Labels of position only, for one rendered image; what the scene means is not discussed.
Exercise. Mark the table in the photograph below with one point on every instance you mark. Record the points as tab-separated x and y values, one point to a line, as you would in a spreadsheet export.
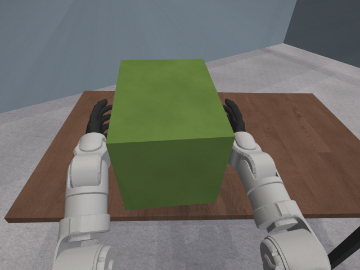
315	154

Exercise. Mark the right robot forearm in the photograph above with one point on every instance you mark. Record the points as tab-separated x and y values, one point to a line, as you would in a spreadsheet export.
273	210

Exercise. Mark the robot left hand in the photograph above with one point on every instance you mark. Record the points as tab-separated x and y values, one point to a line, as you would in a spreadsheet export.
96	119

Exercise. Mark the robot right upper arm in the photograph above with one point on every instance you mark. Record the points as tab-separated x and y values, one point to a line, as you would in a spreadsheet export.
293	250

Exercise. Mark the robot left upper arm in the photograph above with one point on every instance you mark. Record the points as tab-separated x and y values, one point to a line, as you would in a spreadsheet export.
92	257

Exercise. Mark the left robot forearm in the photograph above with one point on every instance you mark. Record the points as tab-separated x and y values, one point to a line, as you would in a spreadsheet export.
87	188

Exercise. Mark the carton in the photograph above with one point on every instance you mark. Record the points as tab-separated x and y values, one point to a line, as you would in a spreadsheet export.
169	138

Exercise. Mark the robot right hand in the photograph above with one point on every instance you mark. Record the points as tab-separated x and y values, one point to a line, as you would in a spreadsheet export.
234	116

